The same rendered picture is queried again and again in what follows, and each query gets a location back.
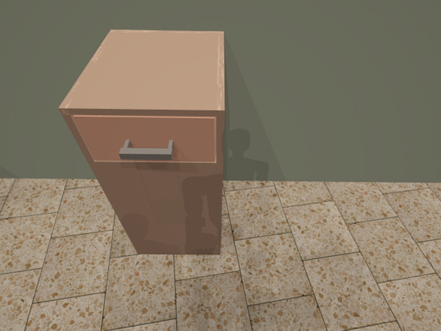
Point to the drawer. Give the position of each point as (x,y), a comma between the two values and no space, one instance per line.
(105,135)

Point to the cabinet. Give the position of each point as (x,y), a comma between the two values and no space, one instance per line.
(165,207)

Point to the handle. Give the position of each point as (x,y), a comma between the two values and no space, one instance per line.
(146,153)

